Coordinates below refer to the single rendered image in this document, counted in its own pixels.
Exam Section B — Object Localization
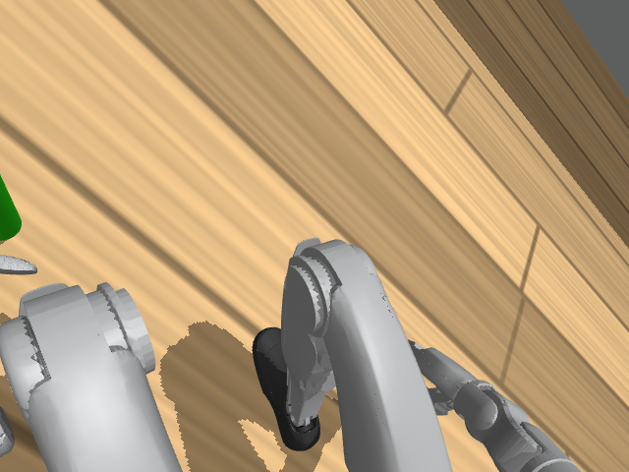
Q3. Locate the right robot hand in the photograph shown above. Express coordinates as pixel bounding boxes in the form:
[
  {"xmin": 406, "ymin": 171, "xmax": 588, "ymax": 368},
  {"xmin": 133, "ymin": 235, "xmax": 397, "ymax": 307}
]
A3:
[{"xmin": 408, "ymin": 339, "xmax": 478, "ymax": 416}]

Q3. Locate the right robot arm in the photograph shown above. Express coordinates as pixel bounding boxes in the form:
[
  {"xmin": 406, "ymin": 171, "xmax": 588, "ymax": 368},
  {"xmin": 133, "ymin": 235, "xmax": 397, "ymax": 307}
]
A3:
[{"xmin": 453, "ymin": 380, "xmax": 582, "ymax": 472}]

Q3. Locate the right robot foot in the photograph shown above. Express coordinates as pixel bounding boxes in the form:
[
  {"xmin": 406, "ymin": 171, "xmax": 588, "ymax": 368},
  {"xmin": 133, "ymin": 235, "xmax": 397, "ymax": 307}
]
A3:
[{"xmin": 253, "ymin": 327, "xmax": 320, "ymax": 451}]

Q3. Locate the left robot hand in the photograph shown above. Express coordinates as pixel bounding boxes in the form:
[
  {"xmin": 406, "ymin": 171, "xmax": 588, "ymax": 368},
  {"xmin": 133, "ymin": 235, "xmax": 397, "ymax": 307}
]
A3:
[{"xmin": 0, "ymin": 255, "xmax": 37, "ymax": 274}]

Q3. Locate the can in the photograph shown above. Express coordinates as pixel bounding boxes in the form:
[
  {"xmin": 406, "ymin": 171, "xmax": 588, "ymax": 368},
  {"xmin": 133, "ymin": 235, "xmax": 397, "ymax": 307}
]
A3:
[{"xmin": 0, "ymin": 175, "xmax": 22, "ymax": 241}]

